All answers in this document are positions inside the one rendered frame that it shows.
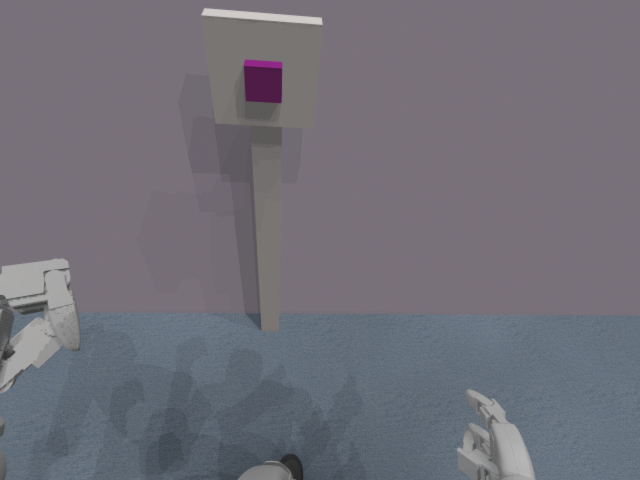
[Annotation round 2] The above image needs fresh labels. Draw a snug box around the robot left shin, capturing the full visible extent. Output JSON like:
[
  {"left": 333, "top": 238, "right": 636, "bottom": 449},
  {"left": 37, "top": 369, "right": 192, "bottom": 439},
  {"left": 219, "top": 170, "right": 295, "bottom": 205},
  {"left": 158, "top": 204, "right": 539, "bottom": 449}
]
[{"left": 263, "top": 461, "right": 293, "bottom": 479}]

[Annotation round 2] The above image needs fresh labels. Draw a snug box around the right robot hand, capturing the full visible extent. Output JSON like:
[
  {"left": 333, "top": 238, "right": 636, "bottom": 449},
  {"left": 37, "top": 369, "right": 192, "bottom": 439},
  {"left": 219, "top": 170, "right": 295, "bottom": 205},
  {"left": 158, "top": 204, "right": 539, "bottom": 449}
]
[{"left": 457, "top": 389, "right": 535, "bottom": 480}]

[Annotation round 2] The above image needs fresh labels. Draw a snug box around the left robot hand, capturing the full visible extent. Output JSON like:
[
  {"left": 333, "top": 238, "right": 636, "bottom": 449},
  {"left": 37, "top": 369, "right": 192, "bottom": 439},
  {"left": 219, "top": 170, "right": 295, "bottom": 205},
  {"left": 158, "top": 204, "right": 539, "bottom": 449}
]
[{"left": 0, "top": 258, "right": 81, "bottom": 394}]

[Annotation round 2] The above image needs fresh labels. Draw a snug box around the left robot foot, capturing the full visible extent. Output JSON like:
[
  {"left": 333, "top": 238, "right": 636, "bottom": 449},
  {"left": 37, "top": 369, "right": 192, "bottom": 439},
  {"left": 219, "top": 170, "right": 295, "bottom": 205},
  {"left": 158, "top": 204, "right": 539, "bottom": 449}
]
[{"left": 280, "top": 454, "right": 303, "bottom": 480}]

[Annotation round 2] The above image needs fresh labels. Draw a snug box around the panel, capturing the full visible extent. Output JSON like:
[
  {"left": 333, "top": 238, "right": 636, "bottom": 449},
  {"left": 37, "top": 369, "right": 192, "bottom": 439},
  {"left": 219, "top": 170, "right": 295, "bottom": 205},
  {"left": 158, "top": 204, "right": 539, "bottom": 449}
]
[{"left": 201, "top": 8, "right": 323, "bottom": 331}]

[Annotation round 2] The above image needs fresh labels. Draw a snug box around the button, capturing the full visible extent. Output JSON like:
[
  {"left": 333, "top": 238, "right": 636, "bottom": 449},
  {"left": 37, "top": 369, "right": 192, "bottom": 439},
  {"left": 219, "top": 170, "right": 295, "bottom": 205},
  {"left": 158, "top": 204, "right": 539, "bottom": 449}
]
[{"left": 244, "top": 59, "right": 282, "bottom": 103}]

